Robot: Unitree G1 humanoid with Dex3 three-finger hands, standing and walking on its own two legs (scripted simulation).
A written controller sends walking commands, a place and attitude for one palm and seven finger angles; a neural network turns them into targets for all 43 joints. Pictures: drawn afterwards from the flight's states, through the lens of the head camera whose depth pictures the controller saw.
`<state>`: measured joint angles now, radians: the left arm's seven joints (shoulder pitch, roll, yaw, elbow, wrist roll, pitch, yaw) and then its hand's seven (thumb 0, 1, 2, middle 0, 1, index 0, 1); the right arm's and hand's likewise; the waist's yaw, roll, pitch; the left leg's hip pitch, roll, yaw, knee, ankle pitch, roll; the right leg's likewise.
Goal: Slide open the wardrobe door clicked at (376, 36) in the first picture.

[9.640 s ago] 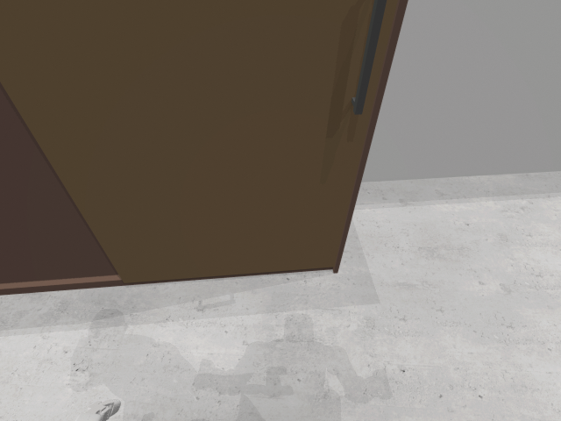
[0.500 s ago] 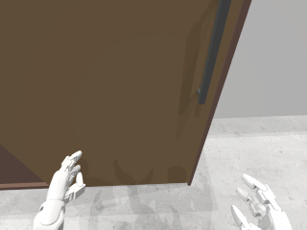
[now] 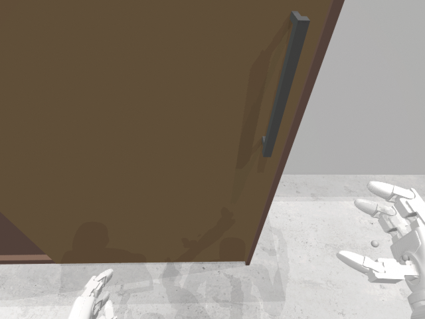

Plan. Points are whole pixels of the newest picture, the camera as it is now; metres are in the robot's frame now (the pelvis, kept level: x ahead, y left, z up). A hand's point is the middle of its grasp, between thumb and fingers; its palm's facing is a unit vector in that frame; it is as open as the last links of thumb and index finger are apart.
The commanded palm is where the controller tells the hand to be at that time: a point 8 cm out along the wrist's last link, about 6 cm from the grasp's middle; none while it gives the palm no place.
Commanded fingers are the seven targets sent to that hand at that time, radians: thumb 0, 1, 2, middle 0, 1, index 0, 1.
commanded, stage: raise the hand with hooked fingers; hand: right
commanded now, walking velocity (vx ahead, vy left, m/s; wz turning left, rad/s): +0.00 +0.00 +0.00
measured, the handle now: (278, 95) +0.48 -0.11 +0.20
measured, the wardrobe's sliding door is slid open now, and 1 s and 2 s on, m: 0.00 0.00 0.00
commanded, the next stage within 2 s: move the hooked fingers beside the handle in 1.12 s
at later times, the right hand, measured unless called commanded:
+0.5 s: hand (407, 195) +0.26 -0.26 +0.19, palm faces +0.04 +0.99 -0.13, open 13.9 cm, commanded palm +0.23 -0.31 +0.21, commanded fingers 0.00 0.50 -0.30 0.30 1.20 0.30 1.20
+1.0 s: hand (423, 164) +0.28 -0.26 +0.23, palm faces +0.09 +0.99 -0.09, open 14.0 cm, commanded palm +0.25 -0.30 +0.23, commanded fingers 0.00 0.50 -0.30 0.30 1.20 0.30 1.20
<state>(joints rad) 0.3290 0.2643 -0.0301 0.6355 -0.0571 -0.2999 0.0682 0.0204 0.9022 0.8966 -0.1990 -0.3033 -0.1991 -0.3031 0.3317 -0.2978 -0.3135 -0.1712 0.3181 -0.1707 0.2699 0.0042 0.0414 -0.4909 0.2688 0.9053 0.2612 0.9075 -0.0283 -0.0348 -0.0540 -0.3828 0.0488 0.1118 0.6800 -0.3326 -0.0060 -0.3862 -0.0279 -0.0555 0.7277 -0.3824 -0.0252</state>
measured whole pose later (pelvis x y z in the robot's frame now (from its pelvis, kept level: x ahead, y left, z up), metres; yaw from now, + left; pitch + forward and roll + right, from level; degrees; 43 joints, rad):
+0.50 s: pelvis +0.00 +0.01 +0.02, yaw -1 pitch -3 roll +1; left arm 0.19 0.25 -0.10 0.60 -0.08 -0.26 0.11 0.02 0.90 0.90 -0.20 -0.30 -0.20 -0.30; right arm -0.05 -0.46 -0.42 0.03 0.32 0.18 0.45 -0.01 0.49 -0.30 0.30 1.19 0.30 1.19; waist -0.08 -0.06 0.00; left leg -0.19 0.04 0.13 0.50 -0.26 0.00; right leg -0.19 -0.02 -0.05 0.53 -0.30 -0.02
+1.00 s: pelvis +0.01 +0.02 +0.02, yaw +0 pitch -3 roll +0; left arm 0.23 0.28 -0.07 0.61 -0.09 -0.24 0.10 0.02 0.90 0.90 -0.20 -0.30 -0.20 -0.30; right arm -0.13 -0.48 -0.52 0.06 0.34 0.18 0.44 -0.01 0.50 -0.29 0.31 1.20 0.30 1.20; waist -0.05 -0.04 -0.03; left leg -0.16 0.02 0.11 0.48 -0.27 0.02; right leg -0.15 -0.04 -0.06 0.50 -0.30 0.00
